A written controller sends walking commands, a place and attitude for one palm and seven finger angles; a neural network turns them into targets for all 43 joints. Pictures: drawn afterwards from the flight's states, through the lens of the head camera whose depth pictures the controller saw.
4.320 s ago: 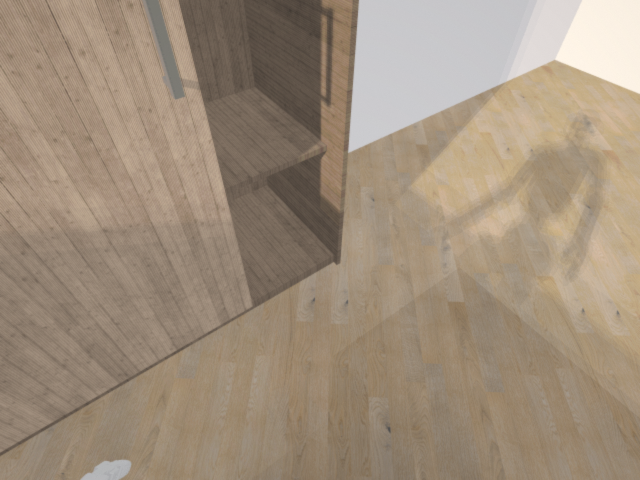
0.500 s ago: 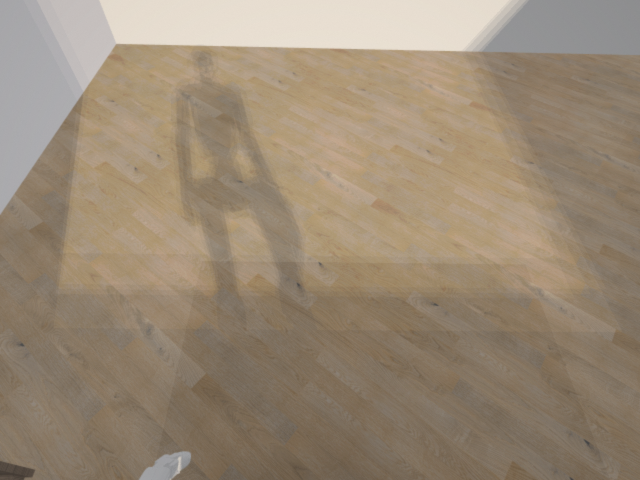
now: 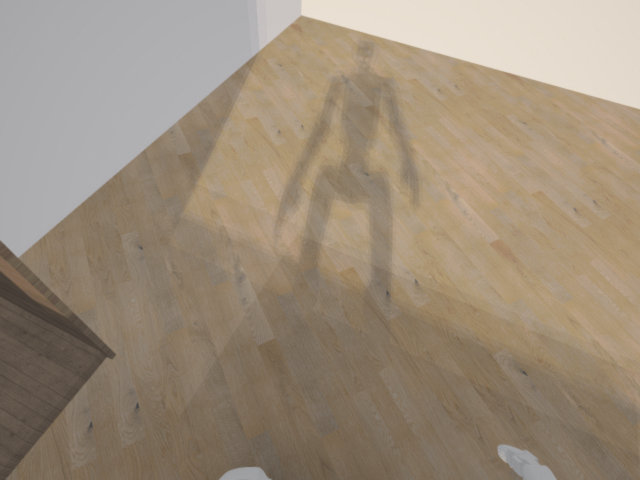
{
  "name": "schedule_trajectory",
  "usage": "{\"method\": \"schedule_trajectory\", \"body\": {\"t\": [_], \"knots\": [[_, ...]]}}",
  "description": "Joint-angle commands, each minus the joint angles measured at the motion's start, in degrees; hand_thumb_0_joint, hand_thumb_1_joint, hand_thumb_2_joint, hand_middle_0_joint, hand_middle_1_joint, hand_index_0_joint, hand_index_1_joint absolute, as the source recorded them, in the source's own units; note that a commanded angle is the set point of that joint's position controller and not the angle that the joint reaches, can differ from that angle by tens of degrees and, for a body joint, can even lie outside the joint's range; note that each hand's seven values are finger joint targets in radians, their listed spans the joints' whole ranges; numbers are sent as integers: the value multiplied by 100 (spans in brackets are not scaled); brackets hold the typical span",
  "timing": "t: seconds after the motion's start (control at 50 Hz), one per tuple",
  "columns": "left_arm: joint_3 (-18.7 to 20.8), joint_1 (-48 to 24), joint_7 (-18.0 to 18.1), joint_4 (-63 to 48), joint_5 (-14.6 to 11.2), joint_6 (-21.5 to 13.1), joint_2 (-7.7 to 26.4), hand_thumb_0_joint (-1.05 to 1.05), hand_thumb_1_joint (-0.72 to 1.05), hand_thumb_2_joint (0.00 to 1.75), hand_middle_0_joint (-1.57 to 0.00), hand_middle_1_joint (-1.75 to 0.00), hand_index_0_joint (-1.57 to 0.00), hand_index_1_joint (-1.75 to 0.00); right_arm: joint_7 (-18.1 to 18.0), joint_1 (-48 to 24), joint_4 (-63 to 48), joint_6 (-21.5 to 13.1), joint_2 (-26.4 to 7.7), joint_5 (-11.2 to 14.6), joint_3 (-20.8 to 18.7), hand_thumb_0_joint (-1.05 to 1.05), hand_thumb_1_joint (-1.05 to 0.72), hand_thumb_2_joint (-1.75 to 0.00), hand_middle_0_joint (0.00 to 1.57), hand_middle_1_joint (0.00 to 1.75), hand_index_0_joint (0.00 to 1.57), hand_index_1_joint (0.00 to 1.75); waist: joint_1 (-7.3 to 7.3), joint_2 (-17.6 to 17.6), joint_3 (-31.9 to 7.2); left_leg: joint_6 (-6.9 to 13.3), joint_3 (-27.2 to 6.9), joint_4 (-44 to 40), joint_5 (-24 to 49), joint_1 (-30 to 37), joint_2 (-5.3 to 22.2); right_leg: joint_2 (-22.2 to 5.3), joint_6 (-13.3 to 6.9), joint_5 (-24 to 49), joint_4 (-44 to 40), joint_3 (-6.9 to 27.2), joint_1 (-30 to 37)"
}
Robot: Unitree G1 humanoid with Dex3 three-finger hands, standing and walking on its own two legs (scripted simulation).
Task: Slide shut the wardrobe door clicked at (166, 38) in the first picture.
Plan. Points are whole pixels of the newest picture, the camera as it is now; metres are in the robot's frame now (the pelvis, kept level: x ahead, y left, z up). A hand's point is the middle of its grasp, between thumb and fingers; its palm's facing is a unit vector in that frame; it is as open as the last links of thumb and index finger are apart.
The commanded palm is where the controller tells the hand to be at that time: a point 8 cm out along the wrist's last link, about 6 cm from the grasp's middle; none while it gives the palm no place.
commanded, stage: turn to face it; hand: left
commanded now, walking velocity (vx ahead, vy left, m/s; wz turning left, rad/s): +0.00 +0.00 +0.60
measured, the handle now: out of the picture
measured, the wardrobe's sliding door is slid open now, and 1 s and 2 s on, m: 0.38 0.38 0.38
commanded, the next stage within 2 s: take the last steps up to it in 1.86 s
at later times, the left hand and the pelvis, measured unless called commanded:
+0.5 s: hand out of the picture +0.08 +0.21 -0.13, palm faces +0.26 -0.93 -0.25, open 7.4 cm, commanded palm none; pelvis +0.00 -0.01 +0.01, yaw +15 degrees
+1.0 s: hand out of the picture -0.12 +0.21 -0.17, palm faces +0.57 -0.77 -0.28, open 7.4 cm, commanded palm none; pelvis -0.03 +0.00 +0.00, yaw +34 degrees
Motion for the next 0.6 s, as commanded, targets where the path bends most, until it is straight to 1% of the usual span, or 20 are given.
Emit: {"method": "schedule_trajectory", "body": {"t": [0.0,0.02,0.04,0.06,0.08,0.12,0.16,0.22,0.28,0.36,0.4,0.42,0.44,0.46,0.48,0.5,0.52,0.54,0.56,0.58], "knots": [[103,-397,29,-877,-43,-43,618,0,90,90,-20,-30,-20,-30,-112,1495,-55,-205,-1589,63,-338,0,-90,-90,20,30,20,30,-780,1807,-1597,1486,-2750,-1492,4028,2327,2340,187,367,-1698,2804,1445,-2219],[137,-602,66,-852,-65,-13,564,0,90,90,-20,-30,-20,-30,-189,1295,-101,-218,-1489,57,-317,0,-90,-90,20,30,20,30,-749,1732,-1422,1476,-2764,-1531,3373,1998,2125,205,356,-1376,3068,1735,-2349],[165,-690,39,-795,-70,-21,605,0,90,90,-20,-30,-20,-30,-225,922,-211,-220,-1300,30,-268,0,-90,-90,20,30,20,30,-646,1539,-1051,1369,-2547,-1644,2695,1508,1818,196,361,-948,3155,1851,-2405],[192,-609,-12,-689,-57,-20,642,0,90,90,-20,-30,-20,-30,-234,523,-319,-238,-1085,17,-197,0,-90,-90,20,30,20,30,-437,1138,-859,1204,-2248,-1734,2245,1137,1518,184,378,-464,3125,1889,-2242],[202,-382,-43,-586,-41,-20,602,0,90,90,-20,-30,-20,-30,-234,279,-387,-267,-995,13,-158,0,-90,-90,20,30,20,30,-284,1010,-888,1078,-1985,-1747,2205,1069,1263,233,397,-150,3030,1880,-2106],[208,-194,-54,-512,-39,0,576,0,90,90,-20,-30,-20,-30,-228,237,-403,-302,-941,32,-149,0,-90,-90,20,30,20,30,-217,936,-952,1008,-1761,-1817,2227,1000,1030,306,429,162,2812,1885,-1891],[206,-188,-43,-506,-39,11,607,0,90,90,-20,-30,-20,-30,-227,323,-363,-305,-913,53,-151,0,-90,-90,20,30,20,30,-219,936,-967,1023,-1855,-1899,2107,1021,968,345,458,292,2646,1927,-1847],[192,-401,-15,-632,-54,13,538,0,90,90,-20,-30,-20,-30,-219,495,-290,-285,-914,34,-199,0,-90,-90,20,30,20,30,-300,853,-966,1126,-2133,-1897,1911,1127,977,430,490,188,2185,1970,-1855],[182,-701,4,-758,-68,3,492,0,90,90,-20,-30,-20,-30,-216,668,-224,-252,-901,12,-241,0,-90,-90,20,30,20,30,-402,955,-860,1186,-2469,-1896,1686,1041,965,529,463,0,1734,2012,-1749],[142,-859,31,-897,-95,-36,408,0,90,90,-20,-30,-20,-30,-216,794,-154,-221,-886,-7,-292,0,-90,-90,20,30,20,30,-437,1076,-978,1236,-2855,-1694,2004,1092,910,723,396,-207,1053,2031,-1463],[121,-759,54,-914,-125,-53,349,0,90,90,-20,-30,-20,-30,-215,715,-188,-191,-896,-20,-313,0,-90,-90,20,30,20,30,-367,1175,-1057,1199,-3003,-1574,2175,794,826,854,325,-211,482,2016,-921],[127,-637,64,-895,-142,-67,348,0,90,90,-20,-30,-20,-30,-210,667,-203,-179,-875,-19,-329,0,-90,-90,20,30,20,30,-310,1130,-1093,1145,-3061,-1503,2227,676,737,943,287,-86,110,1979,-636],[135,-453,72,-869,-152,-89,364,0,90,90,-20,-30,-20,-30,-202,609,-224,-171,-870,-4,-337,0,-90,-90,20,30,20,30,-224,1102,-1167,1039,-3041,-1373,2208,532,617,995,258,221,-418,1926,-269],[150,-264,86,-824,-148,-127,456,0,90,90,-20,-30,-20,-30,-189,517,-243,-164,-810,28,-338,0,-90,-90,20,30,20,30,-99,978,-1179,858,-2962,-1160,2023,206,450,954,223,727,-1164,1917,282],[204,-31,116,-797,-119,-167,669,0,90,90,-20,-30,-20,-30,-163,534,-285,-165,-599,68,-319,0,-90,-90,20,30,20,30,12,529,-1288,547,-2711,-700,1228,-443,149,454,56,966,-1923,2305,1076],[305,-17,161,-826,-24,-206,1193,0,90,90,-20,-30,-20,-30,-136,685,-403,-161,-187,107,-258,0,-90,-90,20,30,20,30,1,-1109,-1167,39,-1561,535,-706,-1700,-667,-1126,-513,806,-2449,3796,1659],[255,-279,148,-959,-25,-159,1332,0,90,90,-20,-30,-20,-30,-143,683,-473,-144,-328,13,-290,0,-90,-90,20,30,20,30,-41,-1158,-1010,-53,-1165,1808,-1579,-1748,-703,-1885,-1005,1021,-2462,3986,881],[263,-493,173,-988,-57,-195,1119,0,90,90,-20,-30,-20,-30,-132,545,-384,-57,-442,-29,-313,0,-90,-90,20,30,20,30,-83,-1214,-781,-43,-1320,2522,-1457,-1612,-477,-1618,-1001,990,-2520,3876,293],[206,-760,173,-1028,-63,-179,936,0,90,90,-20,-30,-20,-30,-103,597,-307,-20,-428,-16,-327,0,-90,-90,20,30,20,30,-258,-901,-499,-61,-1253,2995,-1138,-1611,-366,-1342,-920,1162,-2420,3442,40],[139,-988,152,-1032,-54,-202,768,0,90,90,-20,-30,-20,-30,-58,684,-173,13,-382,-20,-307,0,-90,-90,20,30,20,30,-376,-647,-246,-124,-1114,3295,-745,-1583,-247,-1023,-820,1455,-2248,2802,-83]]}}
